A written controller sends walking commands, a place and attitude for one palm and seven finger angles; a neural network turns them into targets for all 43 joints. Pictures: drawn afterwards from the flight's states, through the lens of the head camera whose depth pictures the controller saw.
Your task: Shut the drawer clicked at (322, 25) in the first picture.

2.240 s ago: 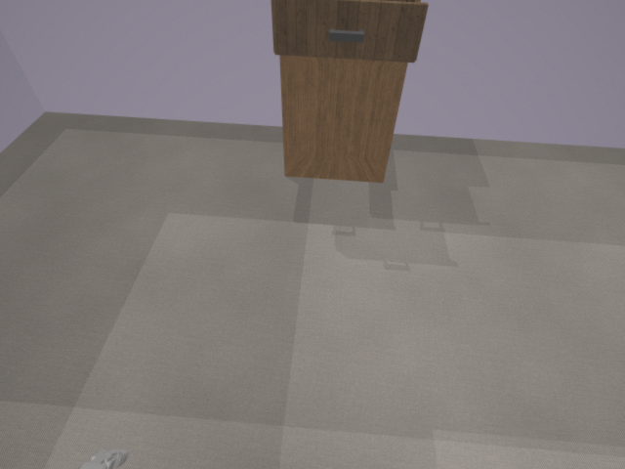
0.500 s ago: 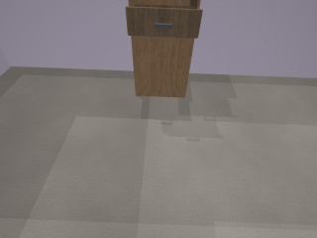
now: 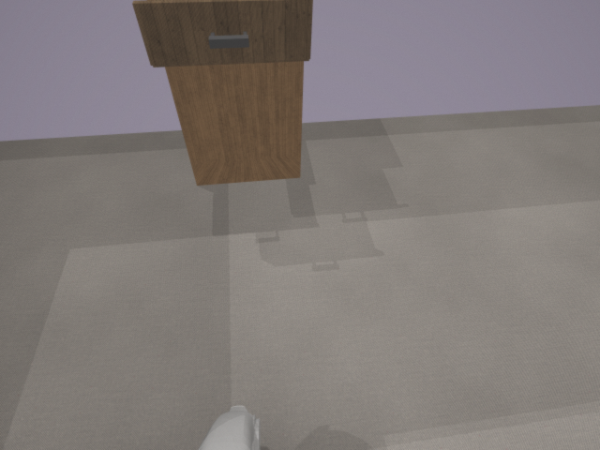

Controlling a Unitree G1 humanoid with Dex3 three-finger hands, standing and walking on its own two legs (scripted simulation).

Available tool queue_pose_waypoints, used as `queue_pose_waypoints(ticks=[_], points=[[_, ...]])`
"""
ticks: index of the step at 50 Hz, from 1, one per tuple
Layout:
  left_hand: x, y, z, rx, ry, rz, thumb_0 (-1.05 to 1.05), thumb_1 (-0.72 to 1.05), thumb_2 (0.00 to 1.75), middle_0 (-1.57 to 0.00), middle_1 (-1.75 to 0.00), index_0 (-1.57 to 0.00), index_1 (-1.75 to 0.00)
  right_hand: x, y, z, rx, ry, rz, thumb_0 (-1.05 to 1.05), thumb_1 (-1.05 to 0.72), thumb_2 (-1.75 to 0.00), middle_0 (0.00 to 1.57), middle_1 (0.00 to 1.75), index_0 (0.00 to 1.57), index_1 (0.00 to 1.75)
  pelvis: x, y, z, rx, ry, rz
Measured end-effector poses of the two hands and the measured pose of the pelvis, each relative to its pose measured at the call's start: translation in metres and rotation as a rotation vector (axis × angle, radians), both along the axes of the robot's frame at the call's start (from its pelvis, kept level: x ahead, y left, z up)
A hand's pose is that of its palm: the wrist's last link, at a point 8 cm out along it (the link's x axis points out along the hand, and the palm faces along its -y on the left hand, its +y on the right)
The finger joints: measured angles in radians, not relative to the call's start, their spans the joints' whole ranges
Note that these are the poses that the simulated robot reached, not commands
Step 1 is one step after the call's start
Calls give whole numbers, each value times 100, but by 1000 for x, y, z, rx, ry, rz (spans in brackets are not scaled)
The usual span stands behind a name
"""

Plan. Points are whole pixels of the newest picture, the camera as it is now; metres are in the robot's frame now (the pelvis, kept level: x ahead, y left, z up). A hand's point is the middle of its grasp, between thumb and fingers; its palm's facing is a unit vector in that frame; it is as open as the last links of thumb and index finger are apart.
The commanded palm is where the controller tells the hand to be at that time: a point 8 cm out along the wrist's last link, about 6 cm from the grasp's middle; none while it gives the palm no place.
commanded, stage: walk to a spot facing it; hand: left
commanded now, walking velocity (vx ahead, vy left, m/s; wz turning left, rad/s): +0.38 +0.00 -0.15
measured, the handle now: (229, 38) +1.06 +0.28 +0.05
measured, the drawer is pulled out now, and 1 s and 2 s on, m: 0.28 0.28 0.28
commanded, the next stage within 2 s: turn to face it in 0.98 s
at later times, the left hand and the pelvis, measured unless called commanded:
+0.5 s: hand (177, 341) +0.31 +0.25 -0.17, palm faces -0.11 -0.98 -0.14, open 7.4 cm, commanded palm none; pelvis +0.21 +0.08 +0.01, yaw -9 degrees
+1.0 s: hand (263, 240) +0.56 +0.13 -0.17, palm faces -0.30 -0.93 -0.21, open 7.2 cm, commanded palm none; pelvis +0.42 -0.03 -0.01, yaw -20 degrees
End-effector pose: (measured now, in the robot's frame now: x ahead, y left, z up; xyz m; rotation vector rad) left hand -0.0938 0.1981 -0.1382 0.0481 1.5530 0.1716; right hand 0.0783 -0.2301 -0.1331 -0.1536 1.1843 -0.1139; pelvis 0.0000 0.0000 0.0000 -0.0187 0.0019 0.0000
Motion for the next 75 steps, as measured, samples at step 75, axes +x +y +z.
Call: queue_pose_waypoints(ticks=[75], points=[[737,-4,-14,33,-236,-255,1,90,90,-20,-30,-20,-30,508,-40,2,-55,26,-226,-1,-93,-90,20,30,20,30,566,-26,-4,-3,-18,-206]])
